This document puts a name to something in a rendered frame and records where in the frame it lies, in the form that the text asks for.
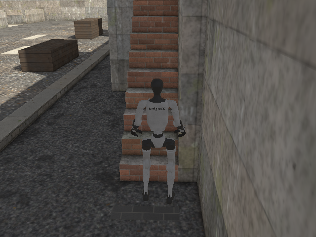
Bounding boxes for stairs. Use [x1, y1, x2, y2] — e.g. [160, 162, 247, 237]
[119, 0, 179, 182]

